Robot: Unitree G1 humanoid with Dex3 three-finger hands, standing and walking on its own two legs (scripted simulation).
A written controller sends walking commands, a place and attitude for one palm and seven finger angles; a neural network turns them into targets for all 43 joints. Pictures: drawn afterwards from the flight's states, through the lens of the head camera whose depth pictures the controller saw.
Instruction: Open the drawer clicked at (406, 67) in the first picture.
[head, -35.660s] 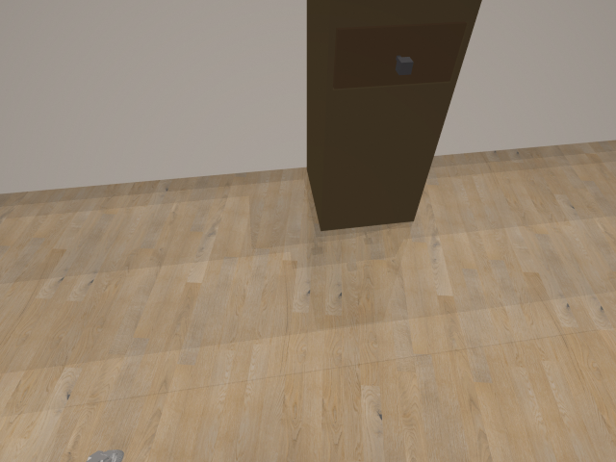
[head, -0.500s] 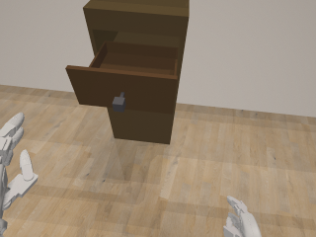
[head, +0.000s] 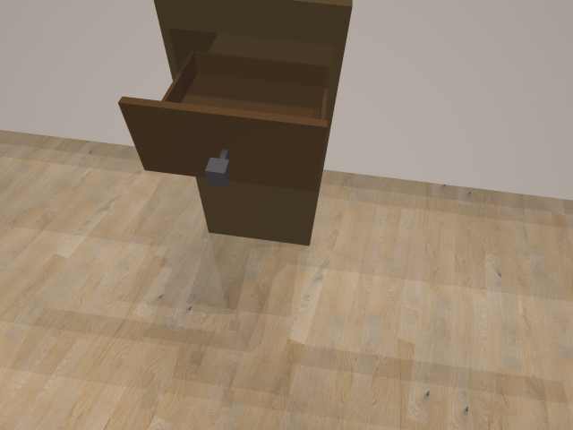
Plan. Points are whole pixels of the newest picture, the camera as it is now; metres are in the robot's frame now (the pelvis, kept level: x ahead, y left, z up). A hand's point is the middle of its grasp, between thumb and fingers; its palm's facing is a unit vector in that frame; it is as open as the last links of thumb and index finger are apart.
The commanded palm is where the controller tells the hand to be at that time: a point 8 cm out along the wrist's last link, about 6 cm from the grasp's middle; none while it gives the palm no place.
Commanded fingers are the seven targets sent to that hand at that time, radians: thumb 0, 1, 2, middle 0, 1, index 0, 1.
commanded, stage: let the arm hang, fingers relaxed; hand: left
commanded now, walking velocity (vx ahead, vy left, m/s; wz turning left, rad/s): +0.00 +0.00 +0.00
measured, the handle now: (220, 165) +0.57 +0.17 -0.01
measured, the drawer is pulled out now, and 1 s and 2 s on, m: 0.29 0.29 0.29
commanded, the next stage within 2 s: look to check the result in 0.66 s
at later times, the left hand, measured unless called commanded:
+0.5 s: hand out of the picture +0.01 +0.16 -0.17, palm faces +0.01 -0.98 -0.19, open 7.3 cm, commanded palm none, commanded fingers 0.00 0.90 0.90 -0.20 -0.30 -0.20 -0.30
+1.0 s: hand out of the picture +0.01 +0.15 -0.17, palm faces +0.03 -0.98 -0.18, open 7.3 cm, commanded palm none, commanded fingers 0.00 0.90 0.90 -0.20 -0.30 -0.20 -0.30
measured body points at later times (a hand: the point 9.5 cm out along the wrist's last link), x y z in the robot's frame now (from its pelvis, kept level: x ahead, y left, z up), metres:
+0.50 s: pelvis +0.00 -0.01 +0.00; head +0.01 -0.01 +0.45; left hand +0.01 +0.21 -0.16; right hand -0.02 -0.20 -0.17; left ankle +0.02 +0.11 -0.74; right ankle +0.02 -0.11 -0.74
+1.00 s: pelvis +0.01 -0.01 +0.00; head +0.03 -0.02 +0.45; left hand +0.01 +0.20 -0.16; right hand -0.01 -0.22 -0.16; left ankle +0.02 +0.11 -0.74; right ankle +0.02 -0.11 -0.74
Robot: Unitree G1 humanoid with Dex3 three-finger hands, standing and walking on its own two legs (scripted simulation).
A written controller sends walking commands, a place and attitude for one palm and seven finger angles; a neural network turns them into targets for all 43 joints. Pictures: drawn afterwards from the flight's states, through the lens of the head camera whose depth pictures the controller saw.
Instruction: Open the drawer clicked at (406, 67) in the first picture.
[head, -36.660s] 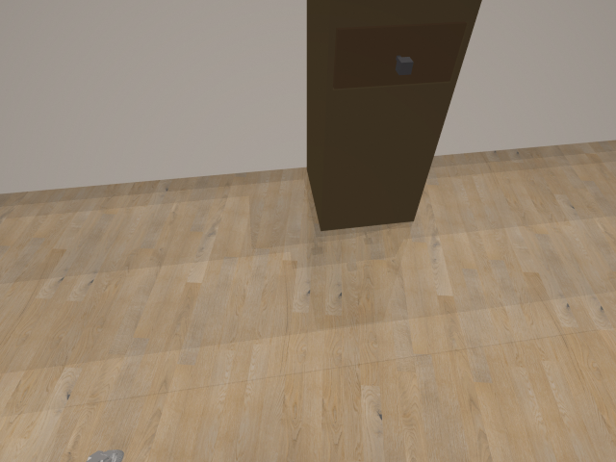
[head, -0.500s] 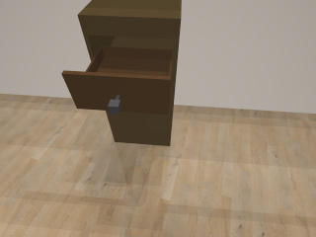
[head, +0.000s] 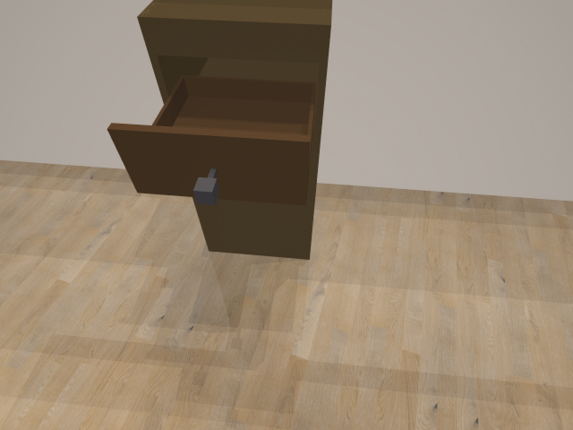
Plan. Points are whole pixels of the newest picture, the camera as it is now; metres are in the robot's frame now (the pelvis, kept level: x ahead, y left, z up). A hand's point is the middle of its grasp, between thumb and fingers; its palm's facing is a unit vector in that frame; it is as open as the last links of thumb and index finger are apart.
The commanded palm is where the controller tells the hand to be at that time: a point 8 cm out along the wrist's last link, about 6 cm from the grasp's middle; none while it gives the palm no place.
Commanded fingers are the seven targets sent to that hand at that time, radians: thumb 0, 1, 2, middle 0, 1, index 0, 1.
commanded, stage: look to check the result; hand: left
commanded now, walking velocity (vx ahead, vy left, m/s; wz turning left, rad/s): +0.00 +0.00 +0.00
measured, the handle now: (209, 184) +0.55 +0.19 -0.02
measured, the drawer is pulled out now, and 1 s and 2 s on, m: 0.29 0.29 0.29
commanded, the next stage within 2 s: stand and wait in 0.26 s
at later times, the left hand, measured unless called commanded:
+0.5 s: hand out of the picture +0.02 +0.17 -0.17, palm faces +0.04 -0.98 -0.20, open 7.3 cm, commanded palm none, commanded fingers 0.00 0.90 0.90 -0.20 -0.30 -0.20 -0.30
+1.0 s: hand out of the picture +0.04 +0.18 -0.17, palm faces +0.03 -0.97 -0.23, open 7.3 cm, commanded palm none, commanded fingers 0.00 0.90 0.90 -0.20 -0.30 -0.20 -0.30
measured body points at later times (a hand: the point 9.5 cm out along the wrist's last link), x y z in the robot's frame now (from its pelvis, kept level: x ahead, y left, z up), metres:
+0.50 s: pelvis +0.01 -0.01 +0.00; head +0.03 -0.01 +0.45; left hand +0.02 +0.22 -0.16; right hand +0.00 -0.22 -0.16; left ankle +0.00 +0.12 -0.74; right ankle +0.01 -0.10 -0.74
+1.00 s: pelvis +0.01 -0.01 +0.00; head +0.03 -0.02 +0.45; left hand +0.03 +0.23 -0.15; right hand +0.02 -0.24 -0.16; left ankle +0.00 +0.12 -0.74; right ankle +0.01 -0.10 -0.74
